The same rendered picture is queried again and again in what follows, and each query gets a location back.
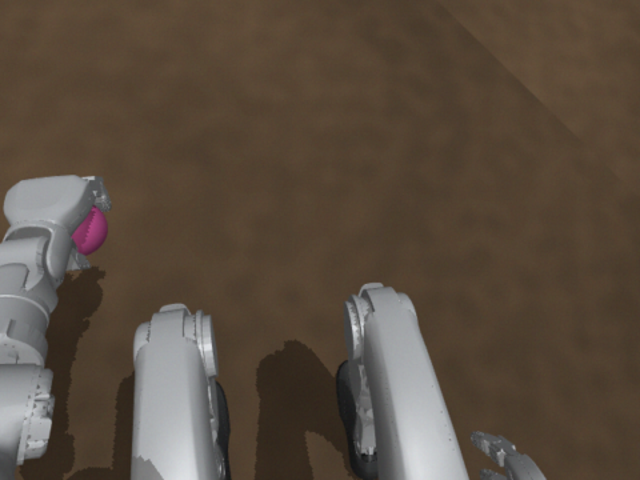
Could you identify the left robot hand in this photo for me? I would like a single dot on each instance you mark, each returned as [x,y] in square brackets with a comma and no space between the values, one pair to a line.
[62,200]

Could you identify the left robot foot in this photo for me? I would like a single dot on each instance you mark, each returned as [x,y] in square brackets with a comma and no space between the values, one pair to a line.
[223,432]

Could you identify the right robot hand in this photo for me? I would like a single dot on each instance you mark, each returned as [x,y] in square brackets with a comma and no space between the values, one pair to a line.
[504,454]

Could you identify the ball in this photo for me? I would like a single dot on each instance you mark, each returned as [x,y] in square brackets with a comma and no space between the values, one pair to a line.
[91,234]

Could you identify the right robot foot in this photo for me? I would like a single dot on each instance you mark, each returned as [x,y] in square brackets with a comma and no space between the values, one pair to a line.
[364,466]

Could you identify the left robot arm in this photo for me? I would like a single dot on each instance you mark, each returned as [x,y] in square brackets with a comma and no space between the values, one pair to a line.
[34,255]

